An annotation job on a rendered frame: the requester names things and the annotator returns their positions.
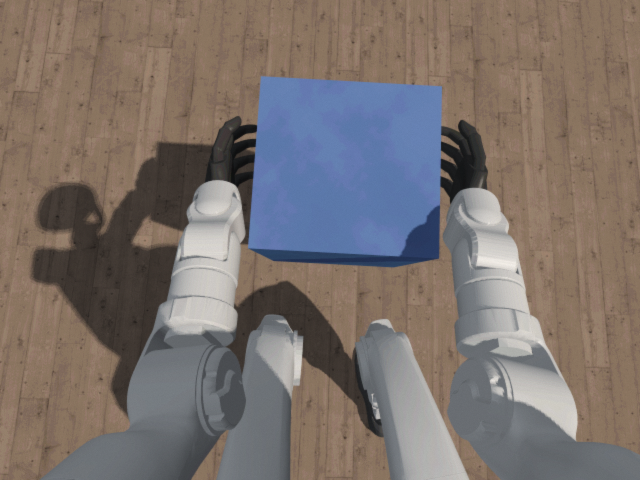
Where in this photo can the right robot upper arm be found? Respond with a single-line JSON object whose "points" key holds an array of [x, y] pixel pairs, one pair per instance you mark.
{"points": [[521, 420]]}

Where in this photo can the carton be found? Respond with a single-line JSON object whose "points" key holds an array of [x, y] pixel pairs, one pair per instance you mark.
{"points": [[346, 172]]}

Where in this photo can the right robot shin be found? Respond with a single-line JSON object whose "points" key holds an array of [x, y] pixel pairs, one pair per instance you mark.
{"points": [[378, 325]]}

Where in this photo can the left robot forearm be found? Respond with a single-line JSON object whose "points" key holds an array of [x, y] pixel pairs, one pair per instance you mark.
{"points": [[200, 305]]}

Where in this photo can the robot right hand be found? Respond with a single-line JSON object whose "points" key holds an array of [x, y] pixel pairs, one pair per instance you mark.
{"points": [[471, 171]]}

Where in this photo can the right robot forearm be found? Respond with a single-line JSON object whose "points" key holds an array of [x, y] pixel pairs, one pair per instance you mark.
{"points": [[494, 317]]}

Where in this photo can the robot left hand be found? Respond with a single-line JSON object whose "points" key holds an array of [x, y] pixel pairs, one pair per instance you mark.
{"points": [[222, 165]]}

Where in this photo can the right robot foot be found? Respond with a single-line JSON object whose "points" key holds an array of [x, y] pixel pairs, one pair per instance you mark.
{"points": [[374, 424]]}

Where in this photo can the left robot upper arm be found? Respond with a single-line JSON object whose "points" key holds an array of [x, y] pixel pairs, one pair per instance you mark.
{"points": [[180, 402]]}

